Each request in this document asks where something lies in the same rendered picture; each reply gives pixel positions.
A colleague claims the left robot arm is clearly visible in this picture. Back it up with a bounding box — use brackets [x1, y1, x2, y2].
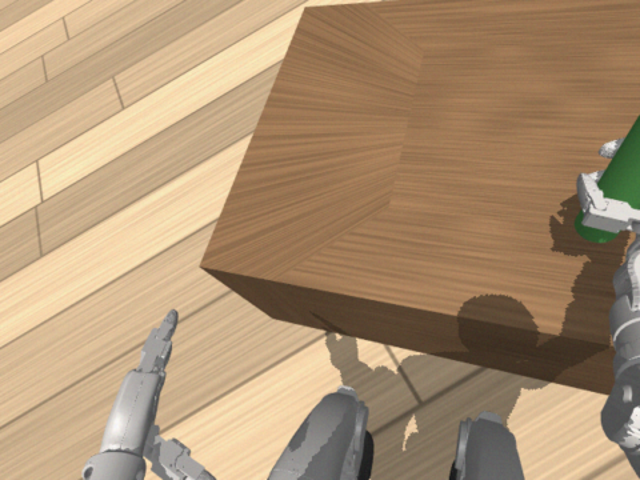
[82, 450, 146, 480]

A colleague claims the can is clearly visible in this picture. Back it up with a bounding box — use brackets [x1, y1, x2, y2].
[574, 115, 640, 243]

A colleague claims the right robot hand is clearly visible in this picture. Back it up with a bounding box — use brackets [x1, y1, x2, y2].
[577, 137, 640, 239]

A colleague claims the left robot foot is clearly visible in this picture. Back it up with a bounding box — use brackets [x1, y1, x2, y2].
[357, 430, 374, 480]

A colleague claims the left robot hand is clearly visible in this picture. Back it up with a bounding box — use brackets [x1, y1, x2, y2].
[99, 309, 217, 480]

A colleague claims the right robot arm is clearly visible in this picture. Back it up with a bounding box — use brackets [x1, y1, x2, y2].
[601, 237, 640, 479]

